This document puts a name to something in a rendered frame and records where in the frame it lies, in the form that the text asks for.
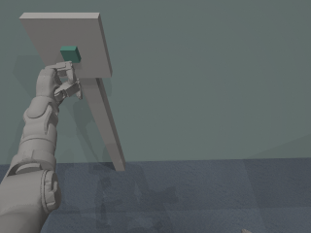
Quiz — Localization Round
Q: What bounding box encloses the left robot forearm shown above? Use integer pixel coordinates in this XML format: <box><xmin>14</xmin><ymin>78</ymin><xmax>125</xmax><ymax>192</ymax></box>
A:
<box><xmin>0</xmin><ymin>96</ymin><xmax>59</xmax><ymax>187</ymax></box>

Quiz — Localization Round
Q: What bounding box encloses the left robot hand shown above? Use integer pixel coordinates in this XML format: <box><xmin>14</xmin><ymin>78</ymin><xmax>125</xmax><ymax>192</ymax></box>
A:
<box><xmin>36</xmin><ymin>61</ymin><xmax>83</xmax><ymax>107</ymax></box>

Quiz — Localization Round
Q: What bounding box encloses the panel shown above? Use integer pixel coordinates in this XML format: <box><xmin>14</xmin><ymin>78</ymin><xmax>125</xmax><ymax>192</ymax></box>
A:
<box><xmin>19</xmin><ymin>13</ymin><xmax>126</xmax><ymax>172</ymax></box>

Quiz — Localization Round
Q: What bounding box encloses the button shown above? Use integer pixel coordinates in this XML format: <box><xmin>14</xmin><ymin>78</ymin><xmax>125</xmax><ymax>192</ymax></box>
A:
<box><xmin>60</xmin><ymin>46</ymin><xmax>82</xmax><ymax>63</ymax></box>

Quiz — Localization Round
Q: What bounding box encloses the left robot upper arm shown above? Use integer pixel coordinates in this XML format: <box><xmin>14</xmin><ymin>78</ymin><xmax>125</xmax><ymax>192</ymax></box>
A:
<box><xmin>0</xmin><ymin>169</ymin><xmax>62</xmax><ymax>233</ymax></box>

